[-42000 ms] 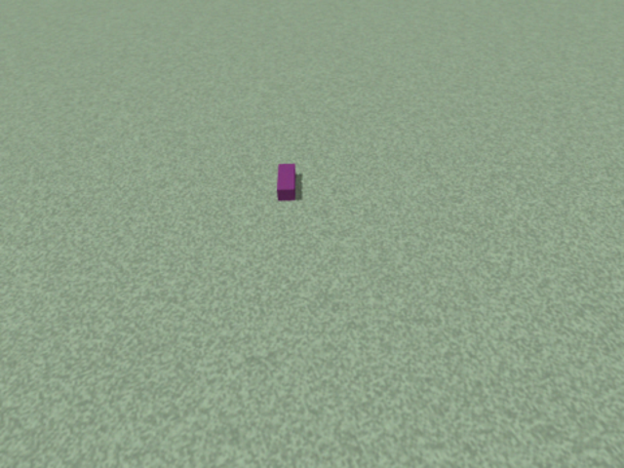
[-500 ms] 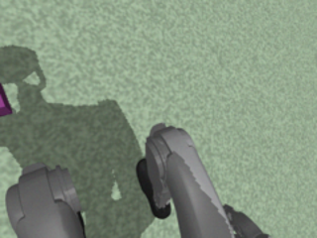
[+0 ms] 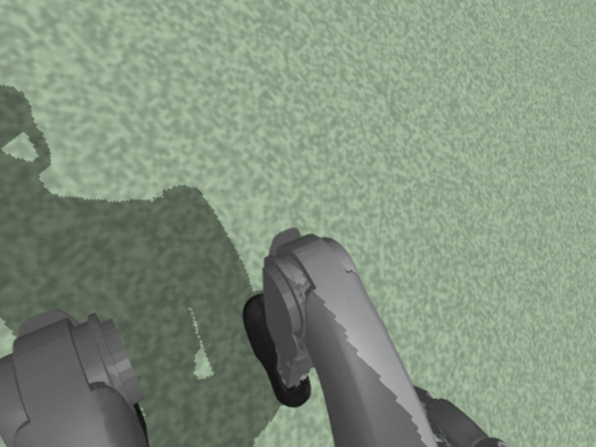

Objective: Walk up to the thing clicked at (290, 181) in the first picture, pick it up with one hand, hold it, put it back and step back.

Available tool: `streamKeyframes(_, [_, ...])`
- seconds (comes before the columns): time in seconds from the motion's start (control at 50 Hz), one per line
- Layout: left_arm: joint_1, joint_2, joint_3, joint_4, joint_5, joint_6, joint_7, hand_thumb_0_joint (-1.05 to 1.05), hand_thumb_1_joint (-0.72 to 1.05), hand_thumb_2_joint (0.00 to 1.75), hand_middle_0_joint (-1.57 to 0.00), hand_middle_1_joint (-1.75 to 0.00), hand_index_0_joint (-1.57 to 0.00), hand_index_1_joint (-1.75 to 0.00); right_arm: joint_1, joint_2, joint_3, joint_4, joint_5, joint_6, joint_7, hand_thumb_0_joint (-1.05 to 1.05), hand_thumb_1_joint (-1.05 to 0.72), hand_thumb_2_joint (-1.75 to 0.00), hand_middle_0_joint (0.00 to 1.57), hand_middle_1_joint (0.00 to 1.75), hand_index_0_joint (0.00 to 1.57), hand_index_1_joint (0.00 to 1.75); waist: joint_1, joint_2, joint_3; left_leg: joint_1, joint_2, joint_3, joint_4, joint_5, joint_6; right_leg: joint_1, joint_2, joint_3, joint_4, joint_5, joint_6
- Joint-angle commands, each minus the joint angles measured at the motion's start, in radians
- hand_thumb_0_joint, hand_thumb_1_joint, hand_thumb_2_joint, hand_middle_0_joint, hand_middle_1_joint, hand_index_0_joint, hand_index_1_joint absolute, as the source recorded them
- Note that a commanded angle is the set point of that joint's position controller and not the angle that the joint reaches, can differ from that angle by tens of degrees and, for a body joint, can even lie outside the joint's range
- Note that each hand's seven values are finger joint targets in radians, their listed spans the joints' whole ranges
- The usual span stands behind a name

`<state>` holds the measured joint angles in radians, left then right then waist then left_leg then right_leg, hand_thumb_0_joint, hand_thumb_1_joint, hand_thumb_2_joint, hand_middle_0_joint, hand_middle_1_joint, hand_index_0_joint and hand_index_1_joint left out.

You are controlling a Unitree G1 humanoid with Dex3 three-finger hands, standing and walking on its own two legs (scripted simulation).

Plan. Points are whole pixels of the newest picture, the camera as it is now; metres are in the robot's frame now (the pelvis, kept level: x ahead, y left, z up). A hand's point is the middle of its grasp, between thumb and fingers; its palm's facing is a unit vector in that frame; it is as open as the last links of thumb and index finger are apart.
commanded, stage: rest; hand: left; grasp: from above
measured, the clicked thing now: out of the picture +0.45 +0.35 -0.27
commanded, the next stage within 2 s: open in 0.06 s
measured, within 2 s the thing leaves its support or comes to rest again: neither
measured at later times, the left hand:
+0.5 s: hand out of the picture +0.45 +0.34 -0.24, palm faces -0.43 -0.16 -0.89, open 11.9 cm
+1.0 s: hand out of the picture +0.45 +0.34 -0.23, palm faces -0.44 -0.17 -0.88, open 14.0 cm
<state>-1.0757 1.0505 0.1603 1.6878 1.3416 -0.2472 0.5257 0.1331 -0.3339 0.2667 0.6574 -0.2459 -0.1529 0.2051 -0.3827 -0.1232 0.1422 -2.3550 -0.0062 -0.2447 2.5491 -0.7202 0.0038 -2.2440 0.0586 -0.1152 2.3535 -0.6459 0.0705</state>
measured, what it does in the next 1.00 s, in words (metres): stands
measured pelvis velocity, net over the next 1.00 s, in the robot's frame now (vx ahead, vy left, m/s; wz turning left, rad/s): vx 0.00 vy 0.00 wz -0.01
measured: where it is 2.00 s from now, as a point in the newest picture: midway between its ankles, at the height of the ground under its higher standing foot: (214, 412)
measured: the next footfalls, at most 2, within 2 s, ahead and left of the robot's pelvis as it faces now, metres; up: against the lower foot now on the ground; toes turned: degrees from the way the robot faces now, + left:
none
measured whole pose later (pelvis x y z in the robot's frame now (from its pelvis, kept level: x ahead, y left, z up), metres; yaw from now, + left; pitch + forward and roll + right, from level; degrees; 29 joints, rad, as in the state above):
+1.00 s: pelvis +0.00 +0.00 +0.00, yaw -1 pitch +28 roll -15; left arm -1.08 1.08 0.14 1.69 1.30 -0.25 0.52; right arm 0.12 -0.35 0.30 0.62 -0.23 -0.18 0.22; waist -0.39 -0.13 0.17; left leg -2.34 0.00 -0.26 2.55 -0.72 0.00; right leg -2.23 0.06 -0.13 2.34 -0.63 0.08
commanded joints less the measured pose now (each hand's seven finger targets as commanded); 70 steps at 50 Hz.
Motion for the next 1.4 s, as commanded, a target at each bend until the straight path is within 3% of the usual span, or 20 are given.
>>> streamKeyframes(0.0, [-0.289, 0.224, -0.012, -0.107, -0.020, -0.008, 0.058, 0.00, 0.56, 0.90, -0.91, -0.79, -0.92, -0.78, 0.181, -0.332, -0.095, 0.012, 0.006, -0.003, -0.011, 0.00, -0.90, -0.90, 0.20, 0.30, 0.20, 0.30, -0.060, 0.554, -0.625, 0.528, 0.034, 0.094, -0.270, 0.246, -0.003, 0.300, 0.026, -0.156, -0.162, 0.250, -0.093])
streamKeyframes(0.08, [-0.289, 0.229, -0.032, -0.100, -0.010, -0.008, 0.064, 0.00, 0.59, 0.92, -0.95, -0.79, -0.95, -0.79, 0.167, -0.335, -0.085, 0.002, 0.005, -0.016, -0.006, 0.00, -0.90, -0.90, 0.20, 0.30, 0.20, 0.30, -0.059, 0.574, -0.594, 0.527, 0.035, 0.095, -0.281, 0.215, -0.002, 0.285, 0.029, -0.156, -0.162, 0.229, -0.092])
streamKeyframes(0.1, [-0.278, 0.253, -0.006, -0.077, -0.014, -0.006, 0.071, 0.00, 0.58, 0.91, -0.93, -0.79, -0.93, -0.79, 0.178, -0.339, -0.081, 0.008, 0.001, -0.013, -0.007, 0.00, -0.89, -0.90, 0.20, 0.30, 0.20, 0.30, -0.058, 0.551, -0.603, 0.530, 0.037, 0.085, -0.291, 0.220, -0.003, 0.292, 0.027, -0.164, -0.165, 0.231, -0.088])
streamKeyframes(0.14, [-0.273, 0.246, -0.013, -0.063, -0.012, -0.009, 0.075, 0.00, 0.59, 0.88, -0.93, -0.79, -0.94, -0.78, 0.170, -0.332, -0.070, 0.000, 0.000, -0.018, -0.002, 0.00, -0.90, -0.90, 0.20, 0.30, 0.20, 0.30, -0.061, 0.537, -0.587, 0.500, 0.035, 0.087, -0.283, 0.202, 0.001, 0.300, 0.027, -0.161, -0.165, 0.223, -0.087])
streamKeyframes(0.26, [-0.292, 0.245, -0.017, -0.069, -0.008, -0.002, 0.081, 0.00, 0.11, 0.79, -0.50, -0.80, -0.51, -0.79, 0.172, -0.344, -0.071, -0.006, 0.000, -0.033, 0.006, 0.00, -0.89, -0.90, 0.20, 0.30, 0.20, 0.30, -0.076, 0.555, -0.584, 0.533, 0.041, 0.072, -0.288, 0.219, -0.005, 0.282, 0.024, -0.168, -0.155, 0.235, -0.085])
streamKeyframes(0.34, [-0.304, 0.254, -0.022, -0.084, -0.010, 0.001, 0.085, 0.00, -0.17, 0.82, -0.37, -0.82, -0.37, -0.81, 0.169, -0.348, -0.072, -0.008, 0.005, -0.040, 0.008, 0.00, -0.89, -0.90, 0.20, 0.30, 0.20, 0.30, -0.072, 0.555, -0.593, 0.521, 0.040, 0.078, -0.277, 0.217, -0.001, 0.298, 0.028, -0.160, -0.161, 0.239, -0.084])
streamKeyframes(0.42, [-0.294, 0.259, -0.013, -0.083, -0.014, 0.002, 0.092, 0.00, -0.29, 0.84, -0.26, -0.87, -0.27, -0.86, 0.178, -0.342, -0.064, -0.005, 0.001, -0.043, 0.012, 0.00, -0.89, -0.90, 0.20, 0.30, 0.20, 0.30, -0.072, 0.574, -0.603, 0.537, 0.042, 0.075, -0.284, 0.242, -0.008, 0.304, 0.027, -0.165, -0.154, 0.253, -0.086])
streamKeyframes(0.58, [-0.299, 0.259, -0.028, -0.110, -0.029, 0.014, 0.069, 0.00, -0.41, 0.96, -0.18, -0.95, -0.18, -0.96, 0.164, -0.355, -0.075, -0.011, 0.010, -0.054, 0.016, 0.00, -0.89, -0.90, 0.20, 0.30, 0.20, 0.30, -0.064, 0.586, -0.591, 0.522, 0.042, 0.087, -0.278, 0.207, -0.003, 0.304, 0.031, -0.156, -0.170, 0.226, -0.088])
streamKeyframes(0.6, [-0.285, 0.279, -0.002, -0.104, -0.033, 0.017, 0.068, 0.00, -0.43, 0.97, -0.15, -0.96, -0.15, -0.97, 0.176, -0.351, -0.066, -0.010, 0.008, -0.054, 0.017, 0.00, -0.89, -0.90, 0.20, 0.30, 0.20, 0.30, -0.062, 0.562, -0.591, 0.528, 0.041, 0.081, -0.273, 0.227, -0.005, 0.305, 0.025, -0.161, -0.168, 0.239, -0.087])
streamKeyframes(0.76, [-0.239, 0.267, -0.009, -0.109, -0.051, 0.017, 0.047, 0.00, -0.55, 1.03, -0.07, -1.01, -0.06, -1.02, 0.190, -0.350, -0.074, -0.006, 0.016, -0.036, 0.011, 0.00, -0.89, -0.90, 0.20, 0.30, 0.20, 0.30, -0.052, 0.560, -0.636, 0.532, 0.041, 0.083, -0.279, 0.273, -0.004, 0.356, 0.030, -0.157, -0.171, 0.277, -0.087])
streamKeyframes(0.84, [-0.237, 0.258, -0.012, -0.114, -0.056, 0.010, 0.034, 0.00, -0.54, 1.02, -0.07, -1.01, -0.06, -1.02, 0.189, -0.357, -0.077, -0.012, 0.017, -0.030, 0.009, 0.00, -0.89, -0.90, 0.20, 0.30, 0.20, 0.30, -0.055, 0.573, -0.609, 0.555, 0.043, 0.069, -0.289, 0.288, -0.015, 0.315, 0.025, -0.165, -0.163, 0.272, -0.092])
streamKeyframes(0.98, [-0.241, 0.268, -0.015, -0.109, -0.058, -0.013, 0.035, 0.00, -0.53, 1.06, -0.07, -1.03, -0.06, -1.04, 0.181, -0.354, -0.067, -0.015, 0.017, -0.022, -0.002, 0.00, -0.89, -0.90, 0.20, 0.30, 0.20, 0.30, -0.057, 0.534, -0.599, 0.508, 0.039, 0.086, -0.280, 0.223, -0.002, 0.342, 0.029, -0.159, -0.188, 0.228, -0.092])
streamKeyframes(1.14, [-0.254, 0.273, -0.026, -0.100, -0.035, -0.011, 0.051, 0.00, -0.51, 1.03, -0.07, -1.04, -0.07, -1.04, 0.178, -0.349, -0.063, -0.020, 0.016, -0.024, -0.004, 0.00, -0.89, -0.90, 0.20, 0.30, 0.20, 0.30, -0.063, 0.532, -0.589, 0.500, 0.041, 0.090, -0.275, 0.214, 0.001, 0.339, 0.031, -0.157, -0.186, 0.229, -0.088])
streamKeyframes(1.22, [-0.278, 0.309, 0.003, -0.170, -0.034, 0.000, 0.057, 0.00, -0.53, 1.00, -0.07, -1.02, -0.07, -1.01, 0.181, -0.356, -0.075, -0.018, 0.018, -0.030, -0.004, 0.00, -0.90, -0.90, 0.20, 0.30, 0.20, 0.30, -0.043, 0.593, -0.634, 0.561, 0.042, 0.086, -0.285, 0.248, -0.009, 0.321, 0.025, -0.157, -0.175, 0.243, -0.092])
streamKeyframes(1.24, [-0.285, 0.293, -0.005, -0.206, -0.041, 0.003, 0.059, 0.00, -0.53, 1.00, -0.07, -1.02, -0.07, -1.01, 0.170, -0.351, -0.078, -0.028, 0.022, -0.033, -0.003, 0.00, -0.91, -0.90, 0.20, 0.30, 0.20, 0.30, -0.023, 0.614, -0.667, 0.588, 0.042, 0.085, -0.300, 0.257, -0.014, 0.325, 0.024, -0.156, -0.171, 0.250, -0.095])
streamKeyframes(1.26, [-0.289, 0.326, 0.023, -0.236, -0.042, 0.008, 0.065, 0.00, -0.54, 1.00, -0.07, -1.02, -0.07, -1.01, 0.173, -0.351, -0.084, -0.021, 0.022, -0.031, -0.005, 0.00, -0.91, -0.90, 0.20, 0.30, 0.20, 0.30, -0.011, 0.644, -0.688, 0.593, 0.042, 0.084, -0.310, 0.247, -0.016, 0.326, 0.024, -0.158, -0.170, 0.240, -0.098])
streamKeyframes(1.3, [-0.284, 0.277, 0.000, -0.332, -0.049, 0.023, 0.049, 0.00, -0.54, 1.00, -0.07, -1.01, -0.07, -1.01, 0.181, -0.333, -0.098, -0.020, 0.027, -0.029, 0.002, 0.00, -0.91, -0.90, 0.20, 0.30, 0.20, 0.30, 0.013, 0.707, -0.761, 0.650, 0.039, 0.090, -0.327, 0.282, -0.023, 0.324, 0.021, -0.151, -0.163, 0.265, -0.101])
streamKeyframes(1.32, [-0.270, 0.298, 0.028, -0.372, -0.051, 0.033, 0.042, 0.00, -0.54, 1.00, -0.07, -1.01, -0.07, -1.01, 0.173, -0.334, -0.116, -0.022, 0.032, -0.027, 0.003, 0.00, -0.91, -0.90, 0.20, 0.30, 0.20, 0.30, 0.027, 0.736, -0.809, 0.681, 0.040, 0.093, -0.329, 0.299, -0.026, 0.327, 0.019, -0.146, -0.161, 0.275, -0.104])
streamKeyframes(1.36, [-0.216, 0.281, 0.039, -0.435, -0.066, 0.059, 0.023, 0.00, -0.55, 1.01, -0.07, -1.01, -0.06, -1.01, 0.182, -0.321, -0.142, -0.017, 0.045, -0.014, 0.009, 0.00, -0.91, -0.90, 0.20, 0.30, 0.20, 0.30, 0.070, 0.766, -0.871, 0.694, 0.033, 0.109, -0.347, 0.322, -0.026, 0.335, 0.016, -0.134, -0.168, 0.286, -0.108])
streamKeyframes(1.38, [-0.208, 0.249, 0.031, -0.453, -0.075, 0.075, 0.009, 0.00, -0.55, 1.01, -0.07, -1.00, -0.06, -1.01, 0.188, -0.311, -0.157, -0.011, 0.054, -0.009, 0.014, 0.00, -0.91, -0.90, 0.20, 0.30, 0.20, 0.30, 0.071, 0.754, -0.860, 0.675, 0.031, 0.116, -0.348, 0.318, -0.022, 0.322, 0.013, -0.124, -0.172, 0.286, -0.109])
